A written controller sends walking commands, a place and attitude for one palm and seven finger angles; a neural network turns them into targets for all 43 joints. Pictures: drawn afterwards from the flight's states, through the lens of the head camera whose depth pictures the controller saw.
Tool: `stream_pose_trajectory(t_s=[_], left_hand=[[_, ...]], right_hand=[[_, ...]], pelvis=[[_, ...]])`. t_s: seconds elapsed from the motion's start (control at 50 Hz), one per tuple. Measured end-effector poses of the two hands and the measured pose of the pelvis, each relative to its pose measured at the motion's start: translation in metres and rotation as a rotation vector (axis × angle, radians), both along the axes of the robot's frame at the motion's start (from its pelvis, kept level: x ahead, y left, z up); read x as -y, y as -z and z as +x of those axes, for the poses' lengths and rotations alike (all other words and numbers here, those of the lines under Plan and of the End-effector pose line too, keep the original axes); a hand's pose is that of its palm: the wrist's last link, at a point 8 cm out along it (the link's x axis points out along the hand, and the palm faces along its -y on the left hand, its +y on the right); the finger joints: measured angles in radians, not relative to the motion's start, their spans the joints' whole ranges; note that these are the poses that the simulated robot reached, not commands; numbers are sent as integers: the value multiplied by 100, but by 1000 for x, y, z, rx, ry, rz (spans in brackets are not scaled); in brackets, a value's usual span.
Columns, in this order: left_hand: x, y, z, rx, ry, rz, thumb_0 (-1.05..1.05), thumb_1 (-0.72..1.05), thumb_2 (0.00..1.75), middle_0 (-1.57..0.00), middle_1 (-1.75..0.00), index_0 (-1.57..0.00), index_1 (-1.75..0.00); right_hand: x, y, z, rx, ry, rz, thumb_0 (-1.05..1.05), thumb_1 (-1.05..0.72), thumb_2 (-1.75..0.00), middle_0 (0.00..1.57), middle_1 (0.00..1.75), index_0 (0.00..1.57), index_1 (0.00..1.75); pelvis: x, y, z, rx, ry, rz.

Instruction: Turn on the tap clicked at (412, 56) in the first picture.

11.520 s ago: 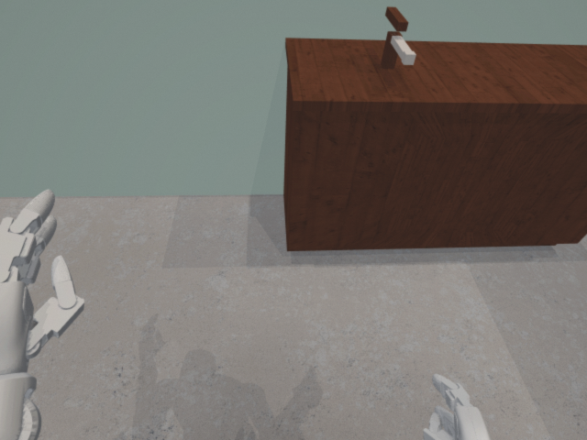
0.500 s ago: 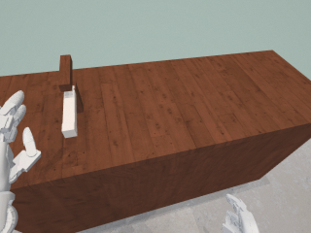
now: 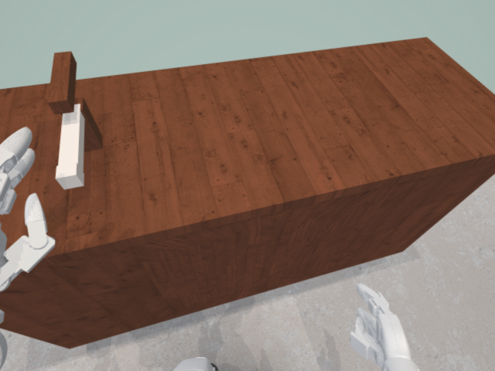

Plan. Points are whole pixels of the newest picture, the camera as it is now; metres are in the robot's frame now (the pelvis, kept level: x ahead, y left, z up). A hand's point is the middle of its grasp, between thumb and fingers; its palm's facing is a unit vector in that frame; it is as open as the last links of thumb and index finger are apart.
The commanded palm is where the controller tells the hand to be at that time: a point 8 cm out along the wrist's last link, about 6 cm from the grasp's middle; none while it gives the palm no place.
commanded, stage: shuffle to correct the standing spot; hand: left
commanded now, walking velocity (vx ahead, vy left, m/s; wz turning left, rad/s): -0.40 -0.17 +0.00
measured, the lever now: (70, 176) +0.35 +0.31 +0.09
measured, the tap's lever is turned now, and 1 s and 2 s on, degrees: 0 0 0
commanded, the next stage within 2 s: come to a stop and stand still in 0.02 s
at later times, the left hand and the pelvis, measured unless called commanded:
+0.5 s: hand (33, 295) +0.16 +0.23 +0.17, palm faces +0.41 -0.84 -0.35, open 7.4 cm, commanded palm +0.11 +0.27 +0.18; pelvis -0.05 -0.01 +0.00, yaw +1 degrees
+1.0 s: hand (13, 276) +0.18 +0.26 +0.16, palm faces +0.43 -0.83 -0.35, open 7.4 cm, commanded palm +0.12 +0.30 +0.18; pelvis -0.03 +0.01 +0.01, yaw +2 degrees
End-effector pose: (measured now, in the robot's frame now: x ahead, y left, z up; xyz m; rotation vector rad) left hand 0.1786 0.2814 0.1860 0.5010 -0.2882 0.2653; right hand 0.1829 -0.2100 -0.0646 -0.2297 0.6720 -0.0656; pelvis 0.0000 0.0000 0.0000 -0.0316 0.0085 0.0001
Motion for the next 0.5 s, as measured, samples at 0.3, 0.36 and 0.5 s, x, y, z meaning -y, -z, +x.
stream_pose_trajectory(t_s=[0.3,0.36,0.5], left_hand=[[8,9,-43,-10,-71,-50,1,89,90,-21,-30,-21,-30],[8,7,-47,1,-93,-47,2,89,90,-21,-30,-21,-30],[12,7,-57,35,-91,-76,2,89,90,-21,-30,-21,-30]], right_hand=[[48,4,-87,-85,125,-60,2,-91,-90,21,30,20,30],[47,6,-92,-71,115,-44,2,-91,-90,21,30,20,30],[39,8,-91,-57,84,-22,2,-91,-90,21,30,20,30]], pelvis=[[14,-3,-39,5,5,20],[15,-1,-43,32,-4,23],[13,1,-49,47,-10,27]])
